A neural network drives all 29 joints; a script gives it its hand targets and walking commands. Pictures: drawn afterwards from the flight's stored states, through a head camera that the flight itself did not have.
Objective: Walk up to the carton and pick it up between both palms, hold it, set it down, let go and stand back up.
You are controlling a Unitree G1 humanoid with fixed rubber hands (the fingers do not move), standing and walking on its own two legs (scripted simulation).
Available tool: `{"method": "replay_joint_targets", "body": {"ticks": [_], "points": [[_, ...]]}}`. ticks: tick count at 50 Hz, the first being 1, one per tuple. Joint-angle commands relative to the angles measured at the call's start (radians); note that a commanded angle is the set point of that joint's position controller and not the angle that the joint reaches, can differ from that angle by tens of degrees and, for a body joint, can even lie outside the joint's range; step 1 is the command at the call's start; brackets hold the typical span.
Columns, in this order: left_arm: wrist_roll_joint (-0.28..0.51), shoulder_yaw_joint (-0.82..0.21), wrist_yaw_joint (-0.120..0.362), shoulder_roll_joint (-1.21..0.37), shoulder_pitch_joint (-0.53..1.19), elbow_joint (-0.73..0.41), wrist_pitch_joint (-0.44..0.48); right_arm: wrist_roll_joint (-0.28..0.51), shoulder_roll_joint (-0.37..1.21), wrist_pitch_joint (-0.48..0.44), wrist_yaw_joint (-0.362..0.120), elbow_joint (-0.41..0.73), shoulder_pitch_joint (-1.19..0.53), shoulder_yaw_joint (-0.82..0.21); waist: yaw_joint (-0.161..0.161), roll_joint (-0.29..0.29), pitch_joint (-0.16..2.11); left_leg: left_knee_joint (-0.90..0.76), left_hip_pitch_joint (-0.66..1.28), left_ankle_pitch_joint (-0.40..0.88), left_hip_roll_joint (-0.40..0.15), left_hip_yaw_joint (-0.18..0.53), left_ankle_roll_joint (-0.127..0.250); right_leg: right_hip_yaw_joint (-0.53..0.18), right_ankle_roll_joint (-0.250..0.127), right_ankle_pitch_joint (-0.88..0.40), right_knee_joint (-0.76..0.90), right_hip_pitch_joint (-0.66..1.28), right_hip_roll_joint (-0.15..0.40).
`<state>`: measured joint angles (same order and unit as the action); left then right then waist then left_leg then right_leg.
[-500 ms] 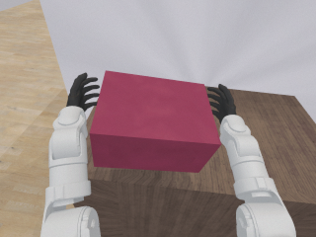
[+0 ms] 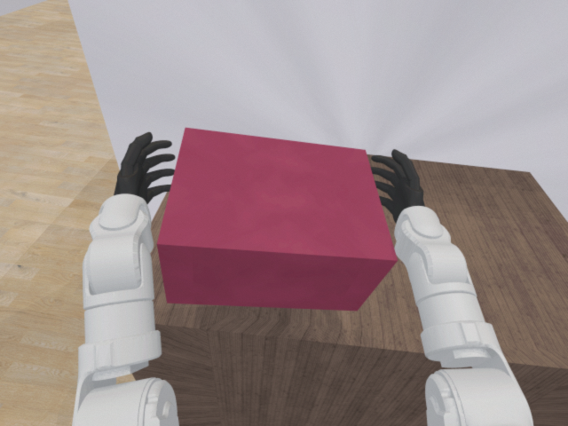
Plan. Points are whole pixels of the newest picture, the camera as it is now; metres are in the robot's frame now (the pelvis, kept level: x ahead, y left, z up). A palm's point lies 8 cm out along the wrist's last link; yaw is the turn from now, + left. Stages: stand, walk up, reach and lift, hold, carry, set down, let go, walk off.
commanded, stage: hold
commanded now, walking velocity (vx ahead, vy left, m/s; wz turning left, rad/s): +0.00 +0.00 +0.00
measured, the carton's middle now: (273, 221) +0.36 +0.00 +0.12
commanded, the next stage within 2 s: set down in 1.08 s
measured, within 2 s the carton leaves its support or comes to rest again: neither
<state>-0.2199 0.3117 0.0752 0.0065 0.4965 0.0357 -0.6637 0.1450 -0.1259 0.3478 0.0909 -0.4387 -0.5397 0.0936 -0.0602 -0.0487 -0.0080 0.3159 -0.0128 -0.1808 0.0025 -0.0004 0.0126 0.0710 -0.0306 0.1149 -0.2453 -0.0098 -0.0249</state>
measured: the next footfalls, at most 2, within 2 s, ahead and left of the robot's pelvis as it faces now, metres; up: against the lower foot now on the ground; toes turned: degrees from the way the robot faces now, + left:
none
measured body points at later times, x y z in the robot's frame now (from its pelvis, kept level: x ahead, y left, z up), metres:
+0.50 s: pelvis +0.00 +0.00 +0.00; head -0.04 +0.02 +0.45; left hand +0.36 +0.18 +0.18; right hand +0.36 -0.19 +0.17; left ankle +0.00 +0.11 -0.75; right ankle +0.02 -0.10 -0.75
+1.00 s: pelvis +0.00 +0.00 +0.00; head -0.05 +0.02 +0.45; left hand +0.36 +0.18 +0.19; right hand +0.36 -0.19 +0.17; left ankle +0.00 +0.11 -0.75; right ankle +0.02 -0.10 -0.75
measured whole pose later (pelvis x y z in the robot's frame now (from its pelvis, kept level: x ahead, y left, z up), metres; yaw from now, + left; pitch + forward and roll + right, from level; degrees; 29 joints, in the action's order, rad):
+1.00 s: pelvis +0.00 +0.00 +0.00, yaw +0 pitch -7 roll -1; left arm -0.23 0.32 0.08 0.01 0.51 0.05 -0.67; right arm 0.14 -0.13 0.34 0.09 -0.45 -0.55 0.10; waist -0.06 -0.05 0.00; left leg 0.30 -0.02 -0.17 0.01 0.00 0.01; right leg 0.07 -0.03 0.11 -0.24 -0.02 -0.03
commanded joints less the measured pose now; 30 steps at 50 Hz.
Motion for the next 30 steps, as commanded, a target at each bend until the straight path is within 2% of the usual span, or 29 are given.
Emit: {"method": "replay_joint_targets", "body": {"ticks": [1,11,30], "points": [[0.123,-0.471,0.12,-0.422,0.488,-0.07,0.007,0.101,0.491,-0.067,-0.114,0.323,-0.702,-0.362,-0.008,0.054,0.312,-0.044,-0.018,0.218,0.026,-0.013,-0.034,-0.013,0.036,-0.184,-0.005,0.154,-0.018],[0.122,-0.474,0.121,-0.415,0.471,-0.092,-0.004,0.109,0.481,-0.056,-0.112,0.343,-0.685,-0.371,-0.009,0.055,0.309,-0.042,-0.009,0.237,0.025,-0.011,-0.036,-0.016,0.034,-0.204,-0.004,0.154,-0.019],[0.114,-0.452,0.124,-0.417,0.502,-0.053,-0.001,0.093,0.491,-0.061,-0.117,0.309,-0.712,-0.351,-0.005,0.047,0.301,-0.062,-0.026,0.169,0.026,-0.015,-0.024,-0.016,0.034,-0.149,0.007,0.137,-0.012]]}}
